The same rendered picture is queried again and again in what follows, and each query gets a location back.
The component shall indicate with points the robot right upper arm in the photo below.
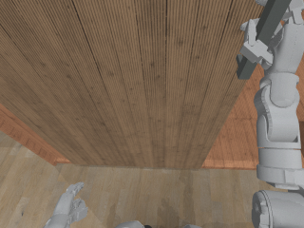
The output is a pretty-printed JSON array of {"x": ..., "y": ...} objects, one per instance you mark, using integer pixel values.
[{"x": 277, "y": 209}]

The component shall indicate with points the wardrobe door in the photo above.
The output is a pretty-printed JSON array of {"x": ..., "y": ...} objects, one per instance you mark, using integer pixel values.
[
  {"x": 22, "y": 127},
  {"x": 143, "y": 83}
]

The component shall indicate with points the robot right hand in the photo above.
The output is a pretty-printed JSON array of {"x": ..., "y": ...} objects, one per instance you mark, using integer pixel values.
[{"x": 286, "y": 44}]

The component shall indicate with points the robot right forearm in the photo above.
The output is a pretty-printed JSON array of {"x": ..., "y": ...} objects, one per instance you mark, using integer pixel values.
[{"x": 278, "y": 133}]

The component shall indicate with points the robot left hand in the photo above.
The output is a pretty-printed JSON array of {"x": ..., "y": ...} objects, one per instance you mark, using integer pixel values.
[{"x": 75, "y": 208}]

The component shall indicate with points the handle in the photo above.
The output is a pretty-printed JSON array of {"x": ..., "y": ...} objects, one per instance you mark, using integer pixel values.
[{"x": 265, "y": 29}]

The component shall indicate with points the robot left forearm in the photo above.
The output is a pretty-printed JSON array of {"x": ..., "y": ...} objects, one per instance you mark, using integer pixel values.
[{"x": 58, "y": 221}]

